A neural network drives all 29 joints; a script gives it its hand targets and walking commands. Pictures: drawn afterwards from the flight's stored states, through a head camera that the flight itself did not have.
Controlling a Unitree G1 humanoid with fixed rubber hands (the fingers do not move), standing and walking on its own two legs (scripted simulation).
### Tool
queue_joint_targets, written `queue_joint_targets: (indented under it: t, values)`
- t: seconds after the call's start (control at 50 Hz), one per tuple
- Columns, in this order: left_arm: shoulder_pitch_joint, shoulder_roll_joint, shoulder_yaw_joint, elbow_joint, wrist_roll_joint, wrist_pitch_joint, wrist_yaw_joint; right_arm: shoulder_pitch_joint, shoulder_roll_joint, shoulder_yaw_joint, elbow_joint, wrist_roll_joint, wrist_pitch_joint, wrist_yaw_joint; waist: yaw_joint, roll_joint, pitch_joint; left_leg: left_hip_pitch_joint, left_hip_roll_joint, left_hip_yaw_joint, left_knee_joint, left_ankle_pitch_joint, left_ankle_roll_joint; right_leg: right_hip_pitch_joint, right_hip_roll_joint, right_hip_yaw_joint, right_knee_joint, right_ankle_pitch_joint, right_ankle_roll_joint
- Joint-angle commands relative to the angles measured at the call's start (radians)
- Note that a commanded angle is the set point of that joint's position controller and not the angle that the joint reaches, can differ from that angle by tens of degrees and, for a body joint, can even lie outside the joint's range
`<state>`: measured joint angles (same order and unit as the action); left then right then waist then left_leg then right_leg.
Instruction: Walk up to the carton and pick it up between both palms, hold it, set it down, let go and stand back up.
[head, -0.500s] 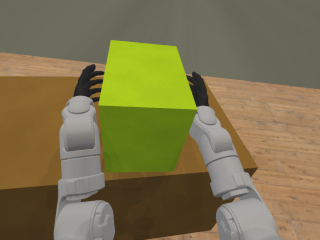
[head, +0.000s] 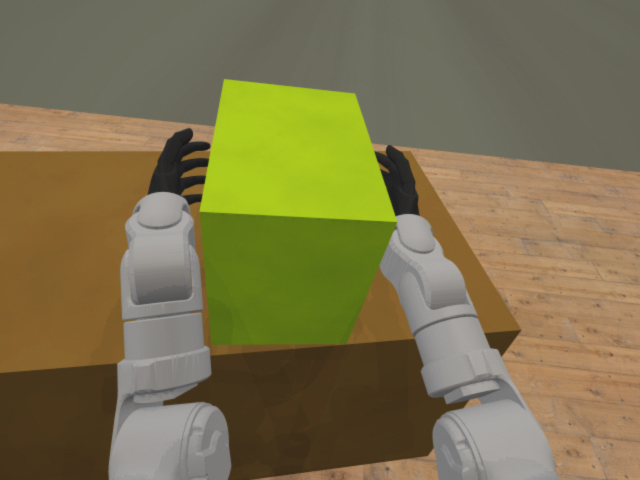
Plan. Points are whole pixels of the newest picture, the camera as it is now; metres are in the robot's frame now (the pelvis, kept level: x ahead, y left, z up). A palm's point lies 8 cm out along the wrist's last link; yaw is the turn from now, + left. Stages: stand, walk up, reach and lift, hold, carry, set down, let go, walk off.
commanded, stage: hold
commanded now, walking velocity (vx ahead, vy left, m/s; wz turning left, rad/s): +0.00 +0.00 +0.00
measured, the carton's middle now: (286, 213) +0.40 +0.02 +0.16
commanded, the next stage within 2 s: none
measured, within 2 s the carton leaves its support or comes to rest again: neither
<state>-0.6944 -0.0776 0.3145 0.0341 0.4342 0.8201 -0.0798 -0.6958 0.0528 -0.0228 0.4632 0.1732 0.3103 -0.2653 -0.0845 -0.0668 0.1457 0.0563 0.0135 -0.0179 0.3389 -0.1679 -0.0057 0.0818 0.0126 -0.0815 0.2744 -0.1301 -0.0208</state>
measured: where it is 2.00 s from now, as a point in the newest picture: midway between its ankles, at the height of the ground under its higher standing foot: outside the picture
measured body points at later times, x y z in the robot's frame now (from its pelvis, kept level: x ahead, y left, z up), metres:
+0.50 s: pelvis +0.00 -0.01 +0.00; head -0.04 +0.03 +0.45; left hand +0.38 +0.15 +0.22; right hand +0.38 -0.12 +0.20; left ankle +0.03 +0.12 -0.75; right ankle +0.03 -0.10 -0.75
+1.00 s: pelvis +0.00 +0.00 +0.00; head -0.03 +0.03 +0.45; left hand +0.38 +0.15 +0.21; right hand +0.38 -0.12 +0.19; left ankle +0.03 +0.12 -0.75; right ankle +0.03 -0.10 -0.75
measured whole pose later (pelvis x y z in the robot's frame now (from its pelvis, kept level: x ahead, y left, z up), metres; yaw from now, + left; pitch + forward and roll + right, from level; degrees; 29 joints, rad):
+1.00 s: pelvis +0.00 +0.00 +0.00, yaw +0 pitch -13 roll -1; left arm -0.69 -0.08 0.31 0.04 0.44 0.82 -0.08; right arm -0.69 0.05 -0.02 0.47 0.17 0.31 -0.27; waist -0.09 -0.07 0.14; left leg 0.06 0.01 -0.02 0.34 -0.17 0.00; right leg 0.08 0.01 -0.08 0.27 -0.14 -0.02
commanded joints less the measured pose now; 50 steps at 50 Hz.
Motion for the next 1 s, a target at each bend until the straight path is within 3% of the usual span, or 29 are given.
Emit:
queue_joint_targets:
  t: [0.0,0.08,0.2,0.34,0.52,0.66,0.78,0.98]
  values:
    - [-0.569,-0.475,-0.439,-0.002,-0.162,-0.054,-0.113,-0.788,0.47,0.349,-0.263,0.048,-0.061,0.113,-0.013,0.083,-0.439,0.01,-0.037,0.066,-0.06,0.147,0.012,0.095,0.025,-0.033,-0.026,0.074,0.048]
    - [-0.584,-0.462,-0.395,0.047,-0.145,-0.056,-0.115,-0.799,0.472,0.309,-0.215,0.019,-0.066,0.126,0.004,0.078,-0.401,-0.049,-0.035,0.075,-0.096,0.04,0.032,0.085,0.016,-0.029,-0.03,-0.013,0.05]
    - [-0.604,-0.478,-0.412,0.041,-0.162,-0.066,-0.111,-0.836,0.49,0.324,-0.238,0.032,-0.078,0.119,-0.006,0.079,-0.476,-0.007,-0.044,0.074,-0.059,0.122,0.025,0.106,0.019,-0.026,-0.021,0.068,0.056]
    - [-0.59,-0.462,-0.387,0.054,-0.147,-0.059,-0.121,-0.814,0.488,0.325,-0.214,0.037,-0.065,0.11,-0.006,0.074,-0.444,-0.023,-0.05,0.073,-0.066,0.112,0.027,0.119,0.013,-0.024,-0.021,0.085,0.064]
    - [-0.579,-0.474,-0.431,-0.002,-0.161,-0.06,-0.123,-0.798,0.494,0.366,-0.263,0.072,-0.06,0.098,-0.02,0.089,-0.472,0.016,-0.052,0.062,-0.034,0.218,0.005,0.134,0.021,-0.029,-0.01,0.18,0.064]
    - [-0.554,-0.471,-0.424,-0.002,-0.146,-0.047,-0.128,-0.769,0.469,0.351,-0.25,0.064,-0.052,0.104,-0.019,0.093,-0.412,0.007,-0.042,0.061,-0.055,0.187,0.001,0.115,0.025,-0.036,-0.019,0.122,0.053]
    - [-0.556,-0.491,-0.468,-0.046,-0.168,-0.052,-0.12,-0.78,0.47,0.373,-0.304,0.08,-0.064,0.102,-0.029,0.102,-0.469,0.058,-0.039,0.056,-0.022,0.279,-0.015,0.117,0.034,-0.041,-0.014,0.179,0.049]
    - [-0.55,-0.478,-0.446,-0.025,-0.156,-0.047,-0.117,-0.779,0.457,0.354,-0.279,0.056,-0.068,0.116,-0.011,0.099,-0.436,0.023,-0.031,0.063,-0.053,0.196,-0.001,0.101,0.031,-0.04,-0.022,0.093,0.043]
